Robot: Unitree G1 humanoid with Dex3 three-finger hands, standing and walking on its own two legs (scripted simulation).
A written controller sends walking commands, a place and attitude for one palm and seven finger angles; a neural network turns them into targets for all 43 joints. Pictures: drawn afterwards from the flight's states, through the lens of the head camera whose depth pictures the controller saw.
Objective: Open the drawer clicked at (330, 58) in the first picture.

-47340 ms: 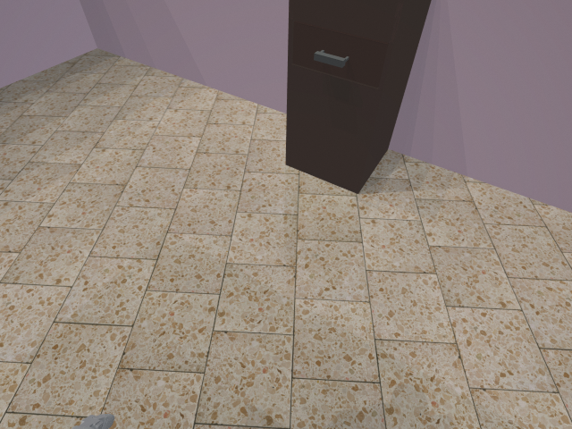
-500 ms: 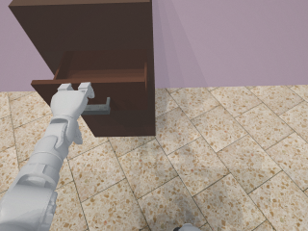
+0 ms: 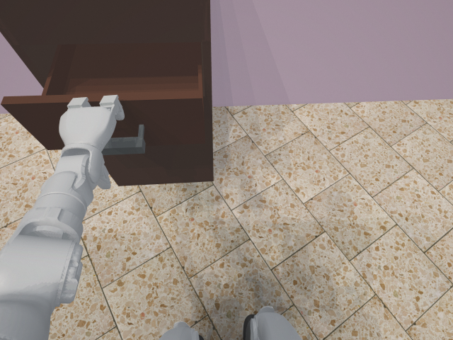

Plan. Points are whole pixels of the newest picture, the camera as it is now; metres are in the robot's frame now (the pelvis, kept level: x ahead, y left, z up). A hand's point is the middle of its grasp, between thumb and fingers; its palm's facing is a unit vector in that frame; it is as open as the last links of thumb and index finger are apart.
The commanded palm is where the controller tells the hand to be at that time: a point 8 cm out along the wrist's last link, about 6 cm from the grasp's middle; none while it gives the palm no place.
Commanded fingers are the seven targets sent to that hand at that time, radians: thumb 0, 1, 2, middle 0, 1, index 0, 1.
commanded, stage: move the hooked fingers above the handle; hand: left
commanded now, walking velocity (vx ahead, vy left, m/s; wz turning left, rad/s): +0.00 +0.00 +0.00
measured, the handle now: (115, 137) +0.53 +0.21 -0.06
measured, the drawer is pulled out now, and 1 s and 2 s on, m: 0.16 0.16 0.16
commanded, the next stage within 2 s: lower the fingers behind the handle in 0.70 s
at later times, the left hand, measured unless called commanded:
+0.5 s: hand (104, 143) +0.48 +0.21 +0.00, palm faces -0.06 -0.04 -1.00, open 13.8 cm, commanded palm +0.47 +0.21 +0.05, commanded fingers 0.00 -0.50 0.30 -0.30 -1.20 -0.30 -1.20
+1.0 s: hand (104, 148) +0.48 +0.21 -0.02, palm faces -0.10 -0.03 -0.99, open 13.8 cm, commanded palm +0.46 +0.22 +0.04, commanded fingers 0.00 -0.50 0.30 -0.30 -1.20 -0.30 -1.20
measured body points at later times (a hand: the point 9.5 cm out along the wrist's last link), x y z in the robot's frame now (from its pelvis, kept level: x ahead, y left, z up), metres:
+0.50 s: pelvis +0.01 +0.00 +0.00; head +0.12 +0.00 +0.44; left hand +0.48 +0.21 +0.05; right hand +0.02 -0.27 -0.13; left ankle -0.03 +0.08 -0.69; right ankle +0.02 -0.12 -0.69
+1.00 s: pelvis +0.00 -0.01 +0.00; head +0.13 -0.01 +0.43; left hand +0.48 +0.21 +0.04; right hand +0.02 -0.29 -0.13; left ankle -0.03 +0.08 -0.69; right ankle +0.02 -0.12 -0.69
